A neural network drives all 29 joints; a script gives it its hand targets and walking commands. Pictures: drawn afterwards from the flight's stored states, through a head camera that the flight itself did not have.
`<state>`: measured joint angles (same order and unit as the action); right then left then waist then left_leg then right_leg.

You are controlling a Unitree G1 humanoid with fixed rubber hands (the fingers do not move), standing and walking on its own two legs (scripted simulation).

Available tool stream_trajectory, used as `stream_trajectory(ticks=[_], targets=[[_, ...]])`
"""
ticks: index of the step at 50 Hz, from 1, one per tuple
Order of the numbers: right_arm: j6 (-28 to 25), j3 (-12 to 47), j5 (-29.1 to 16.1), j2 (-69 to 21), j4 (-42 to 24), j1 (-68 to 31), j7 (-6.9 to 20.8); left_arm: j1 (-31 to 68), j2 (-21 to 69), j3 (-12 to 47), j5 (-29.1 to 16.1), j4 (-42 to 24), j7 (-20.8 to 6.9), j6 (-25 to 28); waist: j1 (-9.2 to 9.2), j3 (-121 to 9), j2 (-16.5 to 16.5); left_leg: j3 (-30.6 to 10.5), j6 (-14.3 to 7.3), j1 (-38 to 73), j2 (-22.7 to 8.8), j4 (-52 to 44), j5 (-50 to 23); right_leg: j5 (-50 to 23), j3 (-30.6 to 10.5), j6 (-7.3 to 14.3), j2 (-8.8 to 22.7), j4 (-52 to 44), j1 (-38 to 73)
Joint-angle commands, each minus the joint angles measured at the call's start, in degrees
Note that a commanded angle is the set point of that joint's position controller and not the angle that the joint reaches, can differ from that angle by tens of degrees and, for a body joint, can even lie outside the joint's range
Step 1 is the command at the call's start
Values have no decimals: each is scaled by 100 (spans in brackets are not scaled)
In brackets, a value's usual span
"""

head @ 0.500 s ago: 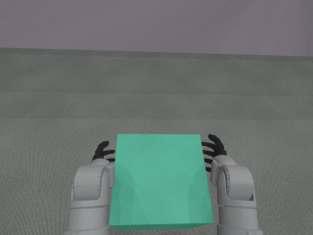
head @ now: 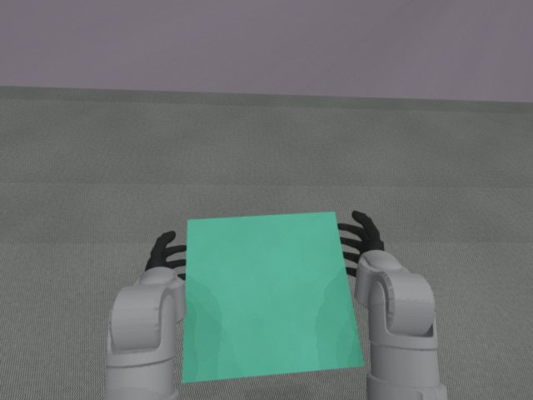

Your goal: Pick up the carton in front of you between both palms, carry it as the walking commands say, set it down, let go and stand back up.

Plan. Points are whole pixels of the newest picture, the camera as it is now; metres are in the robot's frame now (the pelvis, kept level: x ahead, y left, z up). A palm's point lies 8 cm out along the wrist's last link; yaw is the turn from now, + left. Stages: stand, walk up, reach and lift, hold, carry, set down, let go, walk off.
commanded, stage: carry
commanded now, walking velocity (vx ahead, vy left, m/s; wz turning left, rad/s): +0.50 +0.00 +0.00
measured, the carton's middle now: (264, 303) +0.30 +0.01 -0.01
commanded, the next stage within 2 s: none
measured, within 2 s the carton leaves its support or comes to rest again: neither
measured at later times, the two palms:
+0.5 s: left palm (191, 122) +0.65 +0.17 +0.10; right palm (326, 118) +0.65 -0.11 +0.13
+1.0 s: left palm (225, 61) +0.95 +0.13 +0.12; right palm (326, 65) +0.96 -0.16 +0.12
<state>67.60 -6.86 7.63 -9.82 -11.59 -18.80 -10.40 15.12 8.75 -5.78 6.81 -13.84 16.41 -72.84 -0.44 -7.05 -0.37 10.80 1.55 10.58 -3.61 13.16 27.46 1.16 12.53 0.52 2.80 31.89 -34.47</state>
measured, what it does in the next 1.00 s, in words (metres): walks ahead: right foot, then left foot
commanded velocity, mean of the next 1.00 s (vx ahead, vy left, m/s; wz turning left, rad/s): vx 0.44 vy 0.00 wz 0.00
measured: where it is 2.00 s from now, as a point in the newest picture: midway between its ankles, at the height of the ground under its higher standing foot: (264, 273)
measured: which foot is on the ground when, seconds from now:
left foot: down 0.00-0.06, up 0.08-0.42, down 0.44-0.96, up 0.98-1.00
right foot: up 0.00-0.00, down 0.02-0.48, up 0.50-0.94, down 0.96-1.00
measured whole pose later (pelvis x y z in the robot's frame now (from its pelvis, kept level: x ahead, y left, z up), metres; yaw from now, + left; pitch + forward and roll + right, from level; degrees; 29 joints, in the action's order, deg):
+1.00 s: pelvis +0.67 -0.02 +0.01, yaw -1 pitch +3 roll -1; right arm 67.6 -8.7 10.5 -9.7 -7.3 -18.6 -7.1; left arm 17.3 9.3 -6.5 6.8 -8.1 17.3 -73.9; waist -1.1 -10.0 -3.1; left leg 7.6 3.0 -2.4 -6.6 34.9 27.1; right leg 7.1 13.1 3.1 2.9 30.9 -25.8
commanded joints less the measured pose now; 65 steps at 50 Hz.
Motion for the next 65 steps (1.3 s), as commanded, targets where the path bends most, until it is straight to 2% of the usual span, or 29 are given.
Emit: stream_trajectory(ticks=[1,2,4,7,9,14,17,19,20,21,23,26,28,31,33,35,40,43,45,46,47,48,50,52,54,56,59,63,65], targets=[[226,3566,-2377,-6084,713,-1742,2193,3148,5593,3596,-2482,60,-2645,363,-160,-2610,1808,-441,51,-4984,943,6951,-54,-3490,-4021,1956,2222,-948,6318],[204,3729,-2321,-6228,814,-1757,2154,2877,5948,3484,-2513,362,-2695,357,-187,-2435,1018,-1267,-146,-5334,526,7518,-232,-3340,-3555,1812,2147,-931,5989],[-88,3992,-2454,-6570,-83,-2128,2132,3366,6471,3638,-2802,-48,-2777,538,-113,-1980,42,-1364,-309,-5334,-158,6149,-639,-3113,-2369,1070,1729,-1045,5545],[-227,4145,-2348,-6457,-92,-2057,1926,3475,6178,3490,-2721,-539,-2728,618,-57,-1784,928,-878,-267,-4866,-210,4633,-1176,-2170,-1164,484,1280,-1477,4414],[-235,4240,-2581,-6571,-203,-1836,1868,2940,5971,3518,-2760,-263,-2720,627,-77,-1804,738,-702,-180,-4444,-212,3765,-1433,-1822,-860,529,1297,-1615,4180],[-25,4071,-2425,-6044,114,-1141,1812,2818,5669,3584,-2692,-462,-2568,561,-137,-1259,1221,-73,-133,-3390,68,1419,-2485,-634,-366,415,1133,-1718,3582],[68,3887,-2310,-5888,209,-1236,1921,2891,5604,3686,-2521,-192,-2654,431,47,-1023,846,229,-203,-2119,180,1467,-2805,291,-260,271,994,-1096,2568],[133,3983,-2498,-6029,223,-1505,2030,3292,5560,3683,-2538,-603,-2645,365,91,-1053,-45,245,-315,-1360,119,1470,-2040,653,-44,180,626,-217,2117],[208,3867,-2427,-5805,246,-1689,2039,3421,5501,3581,-2505,-482,-2595,302,137,-1007,-477,-1019,-533,-1119,-622,743,-726,1293,3,-13,365,631,1499],[246,3827,-2518,-5747,581,-1728,2037,3529,5214,3527,-2455,-569,-2579,237,126,-1067,-1410,-2982,-1032,-730,-1577,130,-144,2035,-153,-131,-129,1679,566],[350,3599,-2458,-5941,797,-1706,2000,3659,5200,3632,-2665,-457,-2648,152,233,-1155,-1377,-3828,-1477,-421,-2293,-268,-767,3122,-1085,-54,132,3400,-331],[291,3675,-2485,-6071,717,-1775,2066,3948,5487,3892,-2755,-606,-2654,164,183,-1262,-688,-2807,-982,-757,-1867,-308,-1597,2533,-994,-75,312,2802,-134],[264,3500,-2408,-6077,868,-1875,2046,4397,5462,3897,-2873,-741,-2610,228,164,-1492,-1016,-2403,-999,-660,-1690,-86,-2212,2302,-1076,-49,260,2369,-72],[257,3744,-2573,-6269,452,-1982,2070,4033,5690,3692,-2872,-622,-2540,363,214,-1801,-361,-1470,-835,-393,-1478,-56,-2878,1677,-877,-28,244,1674,-45],[130,4052,-2842,-6269,-752,-2976,2012,3576,5969,3637,-2667,-545,-2506,428,208,-1829,-419,-1283,-823,6,-1342,-48,-3025,1361,-812,-83,235,1591,-350],[179,3924,-2805,-5904,-399,-2409,1969,3388,5995,3575,-2615,-301,-2390,371,180,-1572,-846,-996,-714,240,-1355,7,-3312,932,-764,-106,264,1067,-499],[452,3476,-2181,-5731,608,-1205,1997,3810,5464,3806,-2526,-924,-2378,197,170,-1056,-1031,-308,-732,-367,-1015,-150,-3100,116,-250,-158,244,-232,411],[490,3249,-2037,-5752,1075,-1125,2024,3907,5364,3893,-2641,-405,-2482,88,154,-526,-1142,-157,-563,-740,-823,320,-3228,346,198,-61,-81,-705,939],[470,3574,-2017,-5862,834,-1653,2023,3613,5510,3582,-2654,61,-2660,42,39,-1213,-503,205,-177,-1271,-551,1928,-3532,430,-1,81,37,-859,2701],[466,3592,-2044,-5816,931,-1754,2031,3164,5302,3453,-2546,419,-2700,57,-69,-1576,768,232,108,-2740,-93,3541,-2211,-230,-1900,481,1326,-989,3822],[485,3615,-2165,-5952,1245,-1881,2069,2781,5373,3190,-2439,916,-2745,51,-73,-1476,1953,-104,56,-4364,558,4639,-137,-2305,-3202,1011,1928,-1165,4897],[357,3929,-2234,-5979,1238,-1993,2090,2862,5442,3026,-2382,915,-2816,88,-110,-1576,1647,-600,10,-4562,278,5140,418,-3428,-2997,1051,2157,-1247,4981],[247,3935,-2308,-6314,1152,-2023,2170,3314,5956,3093,-2498,670,-2880,229,-20,-1411,776,-770,2,-4534,-97,4961,-21,-3141,-2187,890,1957,-1417,4257],[100,4154,-2501,-6562,749,-2274,2107,3935,6204,3196,-2766,-107,-2894,476,-24,-1399,1058,-789,-60,-4158,-231,4175,-605,-3526,-1191,460,1575,-1395,3982],[-43,4310,-2601,-6874,238,-2511,1978,3784,6151,3241,-2689,-263,-2850,599,-63,-1629,1375,-629,12,-3768,2,3112,-561,-3303,-791,430,1192,-1312,3846],[-49,4127,-2460,-6363,111,-2098,1828,3382,6093,3228,-2767,-23,-2836,523,-26,-1737,823,-325,16,-3211,-12,2594,-821,-3001,-637,394,1316,-1290,3620],[-14,4102,-2529,-6547,-6,-1710,1762,3833,5639,3439,-2764,-1080,-2698,608,-57,-1831,764,-137,-35,-2899,155,2058,-1675,-2965,-461,367,1280,-1164,3685],[154,3906,-2433,-6209,103,-1441,1752,3312,5395,3610,-2723,-861,-2667,477,34,-1700,748,11,-118,-2219,85,918,-3346,-2041,-276,332,1165,-747,3313],[195,3899,-2514,-6130,-142,-1822,1841,3318,5529,3589,-2654,-679,-2636,384,11,-1642,-128,-451,-165,-1488,-423,920,-4391,-1046,-530,139,990,-359,2591]])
